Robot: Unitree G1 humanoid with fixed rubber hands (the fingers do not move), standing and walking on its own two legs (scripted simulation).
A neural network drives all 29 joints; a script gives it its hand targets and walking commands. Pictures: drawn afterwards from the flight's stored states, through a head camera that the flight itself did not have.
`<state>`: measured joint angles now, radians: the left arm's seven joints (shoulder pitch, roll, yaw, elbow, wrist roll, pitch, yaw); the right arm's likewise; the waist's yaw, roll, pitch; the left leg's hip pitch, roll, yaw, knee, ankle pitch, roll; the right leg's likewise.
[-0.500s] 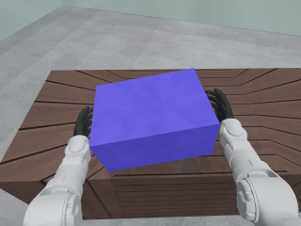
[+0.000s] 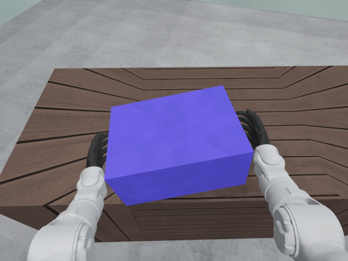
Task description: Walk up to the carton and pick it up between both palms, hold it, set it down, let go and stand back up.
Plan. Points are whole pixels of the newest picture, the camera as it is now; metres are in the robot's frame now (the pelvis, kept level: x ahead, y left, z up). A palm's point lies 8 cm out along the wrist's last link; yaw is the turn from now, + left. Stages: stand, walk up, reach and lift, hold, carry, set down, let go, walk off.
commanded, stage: set down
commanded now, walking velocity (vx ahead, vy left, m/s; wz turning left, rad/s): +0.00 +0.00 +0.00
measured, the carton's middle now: (175, 144) +0.42 +0.02 -0.02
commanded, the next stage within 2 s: none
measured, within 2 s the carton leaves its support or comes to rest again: rests again in 0.60 s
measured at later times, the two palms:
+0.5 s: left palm (102, 169) +0.36 +0.22 -0.05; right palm (252, 150) +0.42 -0.19 -0.03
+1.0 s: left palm (103, 171) +0.35 +0.21 -0.06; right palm (252, 160) +0.40 -0.19 -0.05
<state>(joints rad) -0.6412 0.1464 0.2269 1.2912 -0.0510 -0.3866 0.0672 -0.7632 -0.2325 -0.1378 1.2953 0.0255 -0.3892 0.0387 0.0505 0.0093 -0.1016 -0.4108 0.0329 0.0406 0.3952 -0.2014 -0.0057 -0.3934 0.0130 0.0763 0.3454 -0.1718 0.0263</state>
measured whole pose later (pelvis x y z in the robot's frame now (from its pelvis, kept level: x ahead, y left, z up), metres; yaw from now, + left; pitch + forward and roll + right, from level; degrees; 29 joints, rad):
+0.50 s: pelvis +0.00 -0.01 -0.01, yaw +0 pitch +25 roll +0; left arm -0.65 0.15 0.21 1.34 -0.12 -0.63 0.06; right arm -0.76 -0.23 -0.15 1.33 0.01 -0.58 0.04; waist 0.05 0.01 -0.15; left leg -0.65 0.03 0.04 0.40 -0.18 -0.01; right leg -0.65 0.01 0.08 0.39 -0.17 0.03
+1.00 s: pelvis -0.01 -0.01 -0.02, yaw +0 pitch +29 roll +0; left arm -0.73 0.16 0.22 1.45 -0.15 -0.72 0.02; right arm -0.77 -0.23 -0.19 1.35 0.00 -0.59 0.04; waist 0.06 0.01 -0.20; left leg -0.81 0.03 0.04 0.52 -0.20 -0.01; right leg -0.82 0.02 0.08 0.52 -0.20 0.03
